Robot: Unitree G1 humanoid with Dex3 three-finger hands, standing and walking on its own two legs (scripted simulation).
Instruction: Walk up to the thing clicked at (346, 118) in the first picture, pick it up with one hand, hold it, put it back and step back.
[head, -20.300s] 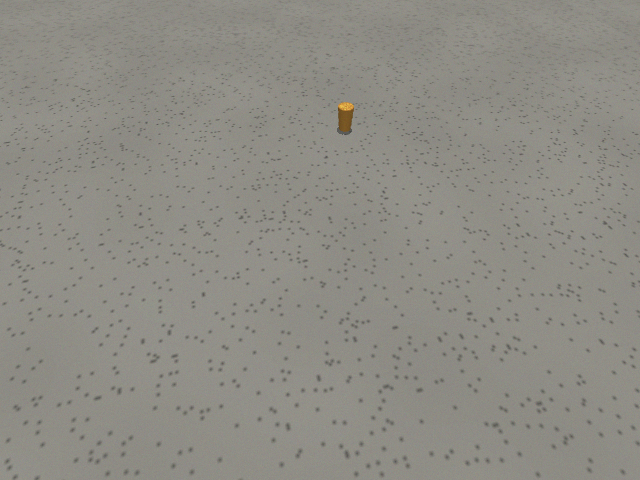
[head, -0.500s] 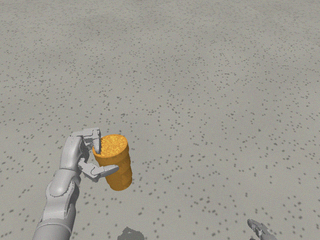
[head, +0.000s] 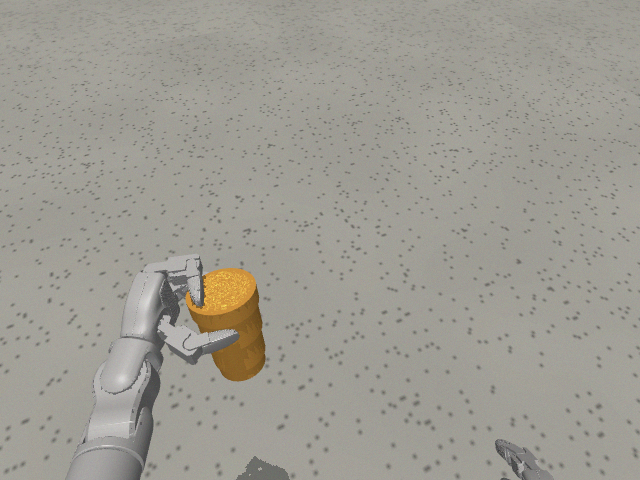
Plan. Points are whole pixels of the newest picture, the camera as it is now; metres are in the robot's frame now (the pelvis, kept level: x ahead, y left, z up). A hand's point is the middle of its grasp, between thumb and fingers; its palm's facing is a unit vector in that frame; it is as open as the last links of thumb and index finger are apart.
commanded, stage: hold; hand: left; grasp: from the side
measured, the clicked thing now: (232, 328) +0.32 +0.13 +0.00
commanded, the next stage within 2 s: crouch in 0.22 s
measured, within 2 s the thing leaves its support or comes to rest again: neither
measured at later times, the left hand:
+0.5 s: hand (203, 308) +0.33 +0.16 +0.03, palm faces -0.06 -1.00 -0.03, open 7.2 cm
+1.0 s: hand (233, 347) +0.37 +0.16 -0.18, palm faces -0.04 -1.00 -0.03, open 7.3 cm
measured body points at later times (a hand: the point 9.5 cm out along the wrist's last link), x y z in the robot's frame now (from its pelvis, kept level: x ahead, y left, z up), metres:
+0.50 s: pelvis +0.00 +0.00 +0.00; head +0.03 +0.01 +0.44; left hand +0.32 +0.21 +0.04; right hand +0.12 -0.25 -0.11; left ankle +0.02 +0.13 -0.71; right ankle +0.01 -0.13 -0.71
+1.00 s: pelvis -0.03 +0.00 -0.17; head +0.11 +0.02 +0.26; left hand +0.37 +0.22 -0.18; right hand +0.07 -0.27 -0.29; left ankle +0.02 +0.13 -0.71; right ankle +0.01 -0.13 -0.71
